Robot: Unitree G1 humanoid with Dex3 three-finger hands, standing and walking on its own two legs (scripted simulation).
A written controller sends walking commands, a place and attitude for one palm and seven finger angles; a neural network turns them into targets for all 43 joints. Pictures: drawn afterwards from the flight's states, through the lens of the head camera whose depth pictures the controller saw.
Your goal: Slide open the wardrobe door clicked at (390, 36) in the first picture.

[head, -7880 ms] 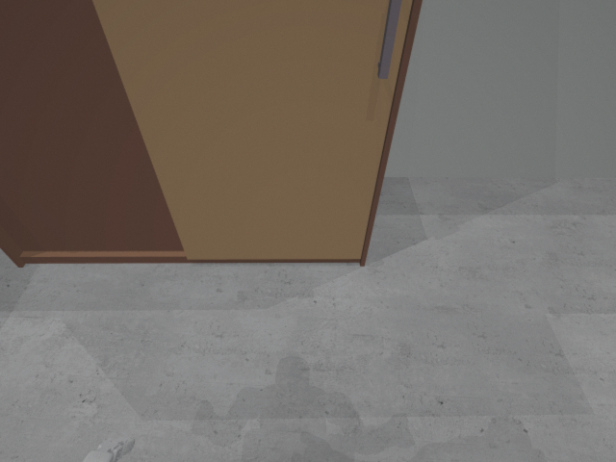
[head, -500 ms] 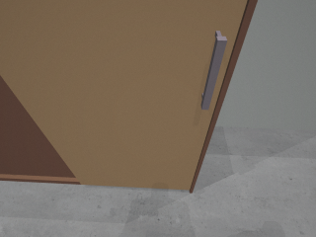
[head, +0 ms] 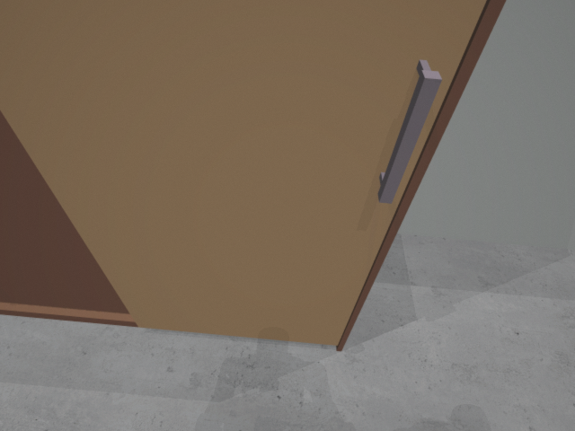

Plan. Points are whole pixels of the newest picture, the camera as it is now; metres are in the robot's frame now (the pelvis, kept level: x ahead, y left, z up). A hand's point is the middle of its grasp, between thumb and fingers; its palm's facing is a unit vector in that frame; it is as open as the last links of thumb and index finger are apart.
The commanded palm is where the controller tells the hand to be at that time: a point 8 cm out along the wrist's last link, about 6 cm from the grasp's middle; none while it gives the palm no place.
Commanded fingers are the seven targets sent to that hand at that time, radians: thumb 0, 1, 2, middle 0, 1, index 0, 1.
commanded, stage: look again from close up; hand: right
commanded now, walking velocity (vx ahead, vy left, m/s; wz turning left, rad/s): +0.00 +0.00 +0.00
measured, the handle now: (402, 138) +0.50 -0.13 +0.17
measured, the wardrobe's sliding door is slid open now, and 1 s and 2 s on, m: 0.00 0.00 0.00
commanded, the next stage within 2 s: raise the hand with hooked fingers in 0.60 s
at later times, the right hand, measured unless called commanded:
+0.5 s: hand out of the picture +0.00 -0.14 -0.17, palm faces +0.02 +0.98 -0.20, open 7.3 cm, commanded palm none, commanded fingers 0.00 -0.90 -0.90 0.20 0.30 0.20 0.30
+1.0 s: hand (411, 376) +0.20 -0.13 +0.03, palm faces +0.05 +1.00 +0.01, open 7.9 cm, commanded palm +0.11 -0.21 -0.02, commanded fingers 0.00 -0.53 -0.74 0.23 0.54 0.23 0.54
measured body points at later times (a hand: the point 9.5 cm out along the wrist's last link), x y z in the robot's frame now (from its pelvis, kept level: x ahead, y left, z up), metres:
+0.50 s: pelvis +0.01 +0.03 +0.00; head +0.02 +0.03 +0.45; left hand +0.01 +0.25 -0.16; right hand +0.00 -0.19 -0.15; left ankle -0.01 +0.13 -0.74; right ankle -0.01 -0.09 -0.74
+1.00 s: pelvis -0.03 +0.04 -0.02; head -0.02 +0.04 +0.43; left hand +0.17 +0.29 -0.08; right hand +0.19 -0.19 +0.03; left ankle -0.01 +0.13 -0.74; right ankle -0.01 -0.09 -0.74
